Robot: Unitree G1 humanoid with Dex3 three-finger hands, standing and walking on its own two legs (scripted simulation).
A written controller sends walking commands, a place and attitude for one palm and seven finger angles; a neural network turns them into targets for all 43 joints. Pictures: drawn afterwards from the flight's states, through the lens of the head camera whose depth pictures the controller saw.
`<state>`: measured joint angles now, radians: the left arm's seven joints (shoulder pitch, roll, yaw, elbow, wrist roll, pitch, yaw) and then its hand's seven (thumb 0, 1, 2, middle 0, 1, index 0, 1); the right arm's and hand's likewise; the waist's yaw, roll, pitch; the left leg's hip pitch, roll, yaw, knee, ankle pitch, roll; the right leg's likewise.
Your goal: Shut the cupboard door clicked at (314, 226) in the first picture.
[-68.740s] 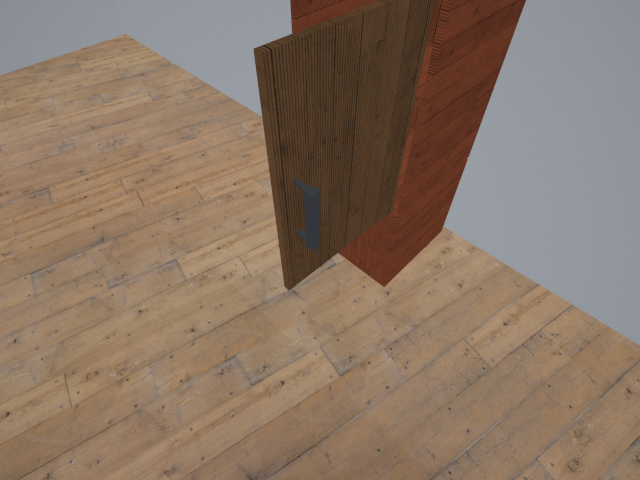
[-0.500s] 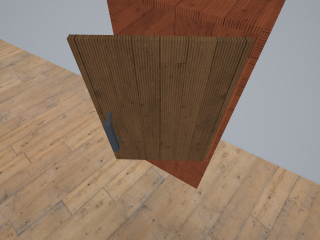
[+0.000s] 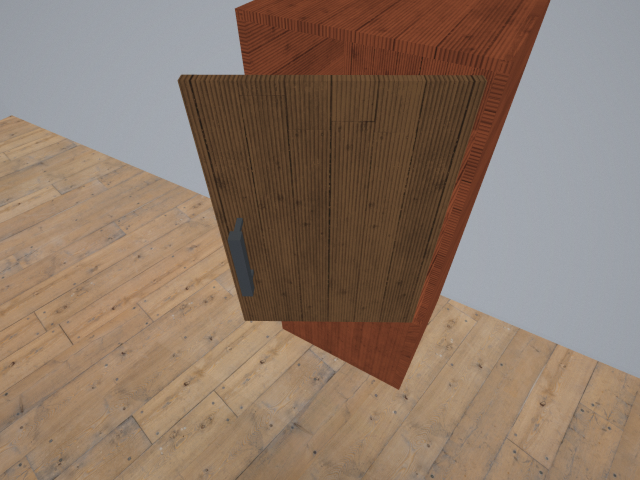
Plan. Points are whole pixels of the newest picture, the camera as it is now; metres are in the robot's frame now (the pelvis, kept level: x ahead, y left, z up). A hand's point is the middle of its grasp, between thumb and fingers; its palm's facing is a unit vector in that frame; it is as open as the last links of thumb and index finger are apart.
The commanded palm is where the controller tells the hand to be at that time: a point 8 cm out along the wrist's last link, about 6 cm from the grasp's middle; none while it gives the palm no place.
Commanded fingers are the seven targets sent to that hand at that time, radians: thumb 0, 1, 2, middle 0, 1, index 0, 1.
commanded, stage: come to a stop and stand still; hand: left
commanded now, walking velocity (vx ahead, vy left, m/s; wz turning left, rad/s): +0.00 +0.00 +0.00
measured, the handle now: (243, 258) +0.50 +0.19 -0.08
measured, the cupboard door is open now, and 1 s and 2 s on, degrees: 29 29 29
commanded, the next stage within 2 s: look again from close up in 0.30 s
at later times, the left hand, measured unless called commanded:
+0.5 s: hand out of the picture +0.00 +0.19 -0.16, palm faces +0.00 -0.98 -0.21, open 7.3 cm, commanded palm none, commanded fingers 0.00 0.90 0.90 -0.20 -0.30 -0.20 -0.30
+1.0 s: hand out of the picture +0.08 +0.19 -0.16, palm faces +0.00 -0.97 -0.25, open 7.3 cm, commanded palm +0.13 +0.24 -0.07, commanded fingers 0.00 0.90 0.90 -0.20 -0.30 -0.20 -0.30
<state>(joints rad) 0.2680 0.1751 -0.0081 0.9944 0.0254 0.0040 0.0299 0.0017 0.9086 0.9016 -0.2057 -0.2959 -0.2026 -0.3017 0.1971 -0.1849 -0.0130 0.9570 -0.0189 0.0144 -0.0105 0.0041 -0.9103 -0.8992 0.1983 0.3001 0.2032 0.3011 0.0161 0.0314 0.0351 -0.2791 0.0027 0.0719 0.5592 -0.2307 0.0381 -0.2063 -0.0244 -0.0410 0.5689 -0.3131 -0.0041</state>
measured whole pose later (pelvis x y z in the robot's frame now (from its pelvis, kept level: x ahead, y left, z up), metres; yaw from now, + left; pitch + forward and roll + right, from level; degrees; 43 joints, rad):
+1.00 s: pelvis +0.04 -0.01 +0.01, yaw +1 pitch +0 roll +1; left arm 0.19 0.22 -0.01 1.09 0.02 -0.02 0.02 0.00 0.91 0.90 -0.21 -0.30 -0.20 -0.30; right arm 0.16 -0.22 0.00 1.10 -0.01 -0.03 -0.02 0.00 -0.91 -0.90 0.20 0.30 0.20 0.30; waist 0.01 0.00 0.04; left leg -0.21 -0.02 0.06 0.41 -0.21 0.03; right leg -0.14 -0.02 -0.03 0.43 -0.30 0.00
